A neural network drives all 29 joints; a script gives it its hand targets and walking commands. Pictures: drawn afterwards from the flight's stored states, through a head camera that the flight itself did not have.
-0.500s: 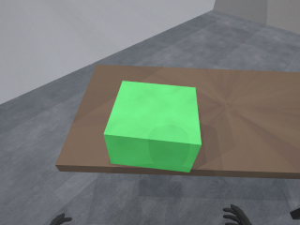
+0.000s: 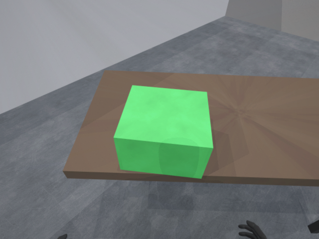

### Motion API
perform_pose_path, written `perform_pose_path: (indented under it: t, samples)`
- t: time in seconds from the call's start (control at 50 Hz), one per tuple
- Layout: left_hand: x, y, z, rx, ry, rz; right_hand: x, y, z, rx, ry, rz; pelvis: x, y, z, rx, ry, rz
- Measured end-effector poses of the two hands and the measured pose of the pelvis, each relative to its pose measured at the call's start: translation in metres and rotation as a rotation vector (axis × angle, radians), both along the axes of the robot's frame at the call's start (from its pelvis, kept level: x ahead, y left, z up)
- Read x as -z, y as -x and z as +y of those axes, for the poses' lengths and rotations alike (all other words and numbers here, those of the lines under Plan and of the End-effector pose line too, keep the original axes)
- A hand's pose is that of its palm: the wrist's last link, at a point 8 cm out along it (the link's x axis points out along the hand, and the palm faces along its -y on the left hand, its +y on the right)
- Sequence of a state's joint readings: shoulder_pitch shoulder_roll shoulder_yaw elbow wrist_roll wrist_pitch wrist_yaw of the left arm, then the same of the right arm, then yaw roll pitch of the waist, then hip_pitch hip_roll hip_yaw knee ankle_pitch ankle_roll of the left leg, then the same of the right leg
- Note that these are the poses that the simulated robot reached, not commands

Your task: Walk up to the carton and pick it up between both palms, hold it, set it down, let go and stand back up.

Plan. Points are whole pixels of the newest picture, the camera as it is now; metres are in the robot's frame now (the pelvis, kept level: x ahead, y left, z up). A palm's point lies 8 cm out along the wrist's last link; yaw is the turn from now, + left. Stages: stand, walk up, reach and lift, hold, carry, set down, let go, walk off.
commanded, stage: stand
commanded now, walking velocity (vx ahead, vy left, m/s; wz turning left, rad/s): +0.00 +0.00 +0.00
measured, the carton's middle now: (165, 129) +0.46 +0.00 +0.00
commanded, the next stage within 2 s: none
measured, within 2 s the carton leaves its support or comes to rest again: neither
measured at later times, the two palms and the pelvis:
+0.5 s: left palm out of the picture +0.08 +0.27 -0.10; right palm out of the picture +0.12 -0.26 -0.09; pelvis +0.00 +0.00 +0.00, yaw +0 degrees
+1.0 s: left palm out of the picture +0.09 +0.27 -0.10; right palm out of the picture +0.11 -0.26 -0.10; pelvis +0.00 +0.00 +0.00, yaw +0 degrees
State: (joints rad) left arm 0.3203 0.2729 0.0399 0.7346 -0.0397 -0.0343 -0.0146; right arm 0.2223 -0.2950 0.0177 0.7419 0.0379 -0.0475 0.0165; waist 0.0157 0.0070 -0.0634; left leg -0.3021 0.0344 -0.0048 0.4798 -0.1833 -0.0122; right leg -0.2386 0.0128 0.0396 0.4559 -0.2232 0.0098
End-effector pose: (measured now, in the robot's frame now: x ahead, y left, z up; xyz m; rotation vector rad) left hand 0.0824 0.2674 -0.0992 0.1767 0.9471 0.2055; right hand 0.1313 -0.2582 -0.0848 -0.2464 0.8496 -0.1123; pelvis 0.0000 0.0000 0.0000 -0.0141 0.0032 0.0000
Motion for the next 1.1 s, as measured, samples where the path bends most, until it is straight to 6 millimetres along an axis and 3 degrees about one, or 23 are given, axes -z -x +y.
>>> perform_pose_path:
  t: [0.54, 1.1]
  samples:
    - [0.004, 0.007, 0.004, -0.007, -0.009, 0.049, 0.01, 0.013, -0.001, 0.011, -0.007, 0.055, 0.0, 0.002, 0.0, 0.0, 0.0, -0.002]
    - [0.002, -0.011, 0.005, 0.001, -0.012, 0.033, 0.014, 0.017, -0.002, 0.015, -0.006, 0.08, 0.0, 0.001, 0.0, 0.0, 0.0, -0.002]
